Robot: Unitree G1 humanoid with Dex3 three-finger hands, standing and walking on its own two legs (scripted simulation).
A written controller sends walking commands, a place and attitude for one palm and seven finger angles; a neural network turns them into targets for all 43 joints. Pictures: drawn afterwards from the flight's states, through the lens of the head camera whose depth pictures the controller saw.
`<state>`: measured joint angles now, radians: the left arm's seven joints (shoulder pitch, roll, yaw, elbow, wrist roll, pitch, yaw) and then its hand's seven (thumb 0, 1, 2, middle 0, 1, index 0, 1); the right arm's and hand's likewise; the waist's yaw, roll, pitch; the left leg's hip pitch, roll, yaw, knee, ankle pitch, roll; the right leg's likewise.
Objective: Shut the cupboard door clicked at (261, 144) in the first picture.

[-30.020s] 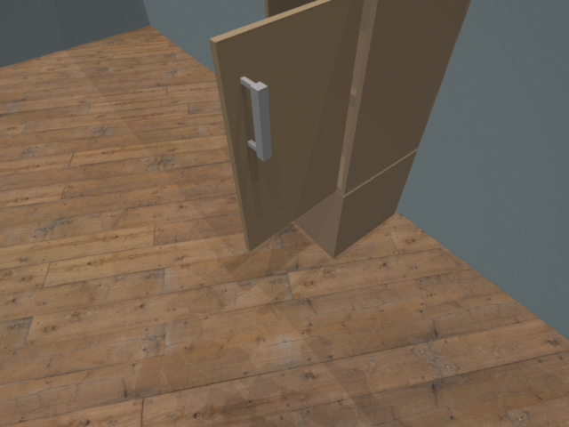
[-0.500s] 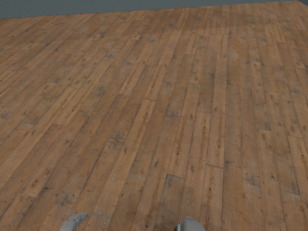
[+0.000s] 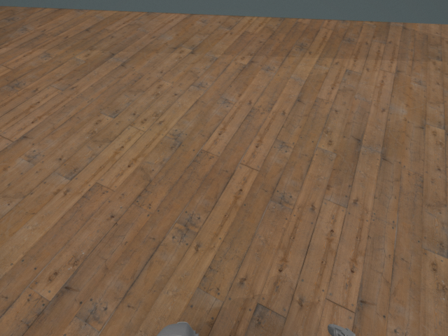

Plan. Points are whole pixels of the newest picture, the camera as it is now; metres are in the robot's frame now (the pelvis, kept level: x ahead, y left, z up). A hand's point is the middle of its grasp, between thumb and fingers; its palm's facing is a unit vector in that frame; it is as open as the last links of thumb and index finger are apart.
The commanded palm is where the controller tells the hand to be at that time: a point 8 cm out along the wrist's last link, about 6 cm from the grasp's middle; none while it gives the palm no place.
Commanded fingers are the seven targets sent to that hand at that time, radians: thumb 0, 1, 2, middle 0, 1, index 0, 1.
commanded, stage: turn to face it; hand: left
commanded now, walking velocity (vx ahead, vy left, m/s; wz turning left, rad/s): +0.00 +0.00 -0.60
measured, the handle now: out of the picture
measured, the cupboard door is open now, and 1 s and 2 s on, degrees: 58 58 58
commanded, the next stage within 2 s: none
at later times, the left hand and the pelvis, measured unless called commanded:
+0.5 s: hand (144, 317) +0.17 +0.17 -0.15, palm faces -0.21 -0.94 -0.28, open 7.3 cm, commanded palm none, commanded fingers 0.00 0.90 0.90 -0.20 -0.30 -0.20 -0.30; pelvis +0.05 -0.02 +0.01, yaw -16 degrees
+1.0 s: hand (188, 244) +0.32 +0.11 -0.14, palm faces -0.57 -0.79 -0.22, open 7.3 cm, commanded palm none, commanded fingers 0.00 0.90 0.90 -0.20 -0.30 -0.20 -0.30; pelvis +0.09 +0.01 +0.01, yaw -35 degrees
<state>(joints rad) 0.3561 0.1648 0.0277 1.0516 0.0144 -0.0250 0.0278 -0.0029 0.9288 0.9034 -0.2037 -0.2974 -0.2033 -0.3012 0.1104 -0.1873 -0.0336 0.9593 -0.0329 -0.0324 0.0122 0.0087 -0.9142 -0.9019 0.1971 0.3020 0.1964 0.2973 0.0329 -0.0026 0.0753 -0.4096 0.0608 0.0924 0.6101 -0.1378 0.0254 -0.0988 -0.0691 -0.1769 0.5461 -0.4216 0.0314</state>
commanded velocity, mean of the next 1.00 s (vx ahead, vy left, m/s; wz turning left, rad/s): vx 0.00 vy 0.00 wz -0.60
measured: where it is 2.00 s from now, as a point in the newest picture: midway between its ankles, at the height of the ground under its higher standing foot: outside the picture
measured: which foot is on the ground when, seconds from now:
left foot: down 0.00-0.34, up 0.36-0.68, down 0.70-1.00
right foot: down 0.00-0.00, up 0.02-0.32, down 0.34-0.70, up 0.72-1.00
